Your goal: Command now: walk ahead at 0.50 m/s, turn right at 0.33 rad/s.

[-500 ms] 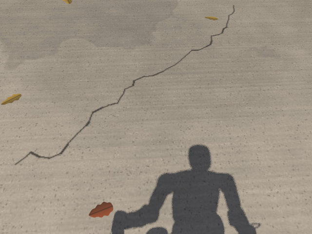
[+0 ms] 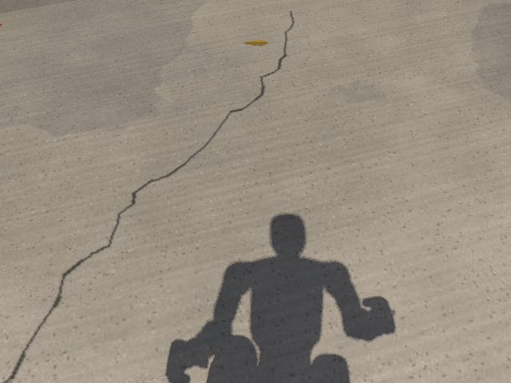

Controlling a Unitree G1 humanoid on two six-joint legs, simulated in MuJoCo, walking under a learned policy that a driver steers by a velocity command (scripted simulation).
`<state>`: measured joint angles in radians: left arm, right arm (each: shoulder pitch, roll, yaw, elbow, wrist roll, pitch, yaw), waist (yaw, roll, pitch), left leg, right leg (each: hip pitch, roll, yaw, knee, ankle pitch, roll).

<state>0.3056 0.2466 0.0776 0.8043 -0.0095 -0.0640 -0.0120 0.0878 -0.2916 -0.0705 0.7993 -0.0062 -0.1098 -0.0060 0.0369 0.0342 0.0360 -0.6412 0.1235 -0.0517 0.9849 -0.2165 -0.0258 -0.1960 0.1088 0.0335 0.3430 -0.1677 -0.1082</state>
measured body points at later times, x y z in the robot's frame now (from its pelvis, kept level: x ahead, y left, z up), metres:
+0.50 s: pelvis +0.30 +0.07 +0.00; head +0.33 +0.08 +0.45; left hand +0.42 +0.35 -0.11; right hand +0.39 -0.20 -0.12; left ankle +0.32 +0.14 -0.75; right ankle +0.32 -0.09 -0.67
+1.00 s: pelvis +0.48 +0.04 -0.01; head +0.53 +0.05 +0.44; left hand +0.54 +0.35 -0.10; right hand +0.71 -0.18 -0.12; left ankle +0.43 +0.17 -0.68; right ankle +0.59 -0.04 -0.75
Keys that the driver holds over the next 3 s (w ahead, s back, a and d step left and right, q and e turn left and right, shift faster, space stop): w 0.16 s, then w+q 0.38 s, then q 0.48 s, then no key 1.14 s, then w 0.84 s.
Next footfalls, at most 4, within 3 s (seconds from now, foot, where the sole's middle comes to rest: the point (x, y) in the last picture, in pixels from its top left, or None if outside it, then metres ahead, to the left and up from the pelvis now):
0.28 left None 0.36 0.14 -0.78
0.76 right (296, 323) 0.63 -0.02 -0.78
1.18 left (209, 375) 0.48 0.20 -0.78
1.50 right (296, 339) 0.58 -0.02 -0.78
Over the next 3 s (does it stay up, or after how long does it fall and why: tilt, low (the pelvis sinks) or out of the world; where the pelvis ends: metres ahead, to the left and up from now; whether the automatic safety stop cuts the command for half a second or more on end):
stays up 0.79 0.19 -0.01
